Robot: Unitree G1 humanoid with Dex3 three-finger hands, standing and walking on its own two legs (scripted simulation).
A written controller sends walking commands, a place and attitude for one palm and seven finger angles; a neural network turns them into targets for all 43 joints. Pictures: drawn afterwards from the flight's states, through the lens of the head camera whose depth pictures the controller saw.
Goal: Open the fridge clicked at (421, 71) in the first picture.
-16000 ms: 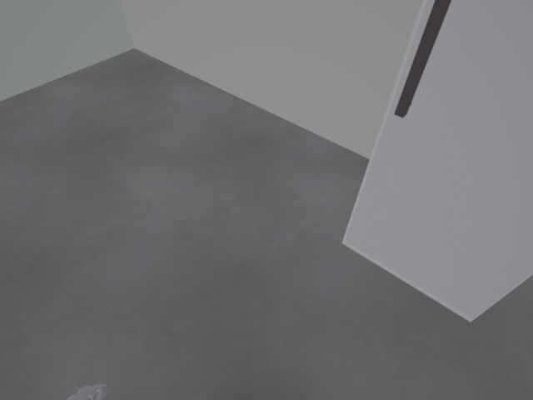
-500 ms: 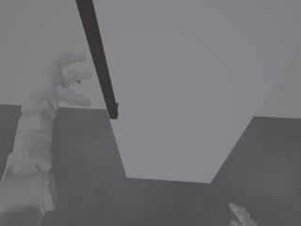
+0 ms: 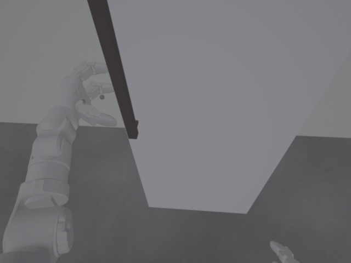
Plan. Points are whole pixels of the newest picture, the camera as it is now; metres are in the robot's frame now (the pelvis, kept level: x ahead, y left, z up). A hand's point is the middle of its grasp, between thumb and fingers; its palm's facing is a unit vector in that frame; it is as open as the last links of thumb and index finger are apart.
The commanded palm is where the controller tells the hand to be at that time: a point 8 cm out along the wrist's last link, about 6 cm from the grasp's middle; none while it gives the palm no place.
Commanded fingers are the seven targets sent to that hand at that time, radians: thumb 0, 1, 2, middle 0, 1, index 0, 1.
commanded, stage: feel for the door with the fingertips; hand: left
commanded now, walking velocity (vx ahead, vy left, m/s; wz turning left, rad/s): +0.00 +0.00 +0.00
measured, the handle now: (121, 76) +0.48 +0.15 +0.19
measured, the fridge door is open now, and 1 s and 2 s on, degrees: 0 0 0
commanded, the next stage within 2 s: slide the fingers in behind the handle in 0.62 s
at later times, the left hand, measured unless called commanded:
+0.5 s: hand (103, 95) +0.42 +0.18 +0.18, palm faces -0.03 -1.00 -0.01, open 14.0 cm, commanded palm +0.40 +0.23 +0.18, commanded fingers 0.00 -0.50 0.30 -0.30 -1.20 -0.30 -1.20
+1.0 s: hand (109, 91) +0.43 +0.17 +0.18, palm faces -0.05 -1.00 -0.01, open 13.8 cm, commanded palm +0.40 +0.22 +0.18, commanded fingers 0.00 -0.50 0.30 -0.30 -1.20 -0.30 -1.20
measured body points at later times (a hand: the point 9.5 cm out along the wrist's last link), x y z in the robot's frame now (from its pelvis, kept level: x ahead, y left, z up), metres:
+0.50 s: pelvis -0.01 -0.01 +0.00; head +0.01 -0.02 +0.45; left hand +0.41 +0.23 +0.19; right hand +0.13 -0.25 -0.10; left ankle -0.05 +0.10 -0.74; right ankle +0.04 -0.12 -0.74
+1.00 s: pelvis -0.01 +0.00 +0.00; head +0.01 -0.02 +0.45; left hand +0.43 +0.22 +0.18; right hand +0.07 -0.26 -0.12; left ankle -0.05 +0.10 -0.74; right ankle +0.04 -0.12 -0.74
